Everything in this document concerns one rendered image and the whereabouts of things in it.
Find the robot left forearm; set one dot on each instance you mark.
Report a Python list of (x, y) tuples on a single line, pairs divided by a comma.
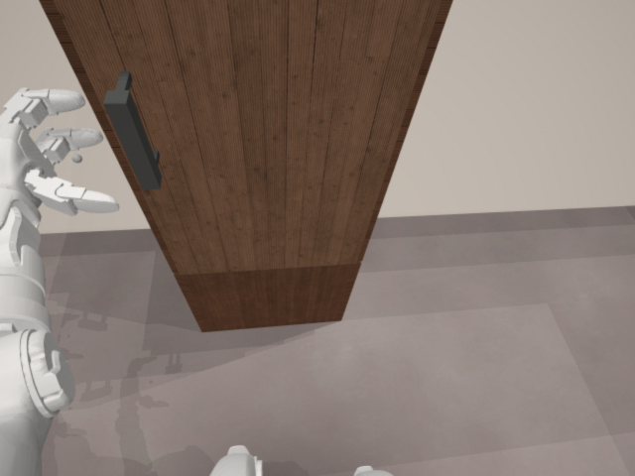
[(22, 270)]

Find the handle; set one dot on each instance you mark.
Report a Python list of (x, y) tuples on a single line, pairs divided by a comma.
[(124, 116)]

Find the left robot thigh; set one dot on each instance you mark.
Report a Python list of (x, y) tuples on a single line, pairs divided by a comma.
[(238, 464)]

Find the cupboard door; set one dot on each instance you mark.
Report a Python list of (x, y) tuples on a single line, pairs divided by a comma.
[(275, 120)]

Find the robot left hand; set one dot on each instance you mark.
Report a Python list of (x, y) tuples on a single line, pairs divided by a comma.
[(20, 155)]

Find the robot left upper arm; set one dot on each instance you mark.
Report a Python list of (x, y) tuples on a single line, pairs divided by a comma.
[(35, 383)]

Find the robot left shin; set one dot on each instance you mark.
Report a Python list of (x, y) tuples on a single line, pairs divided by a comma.
[(237, 449)]

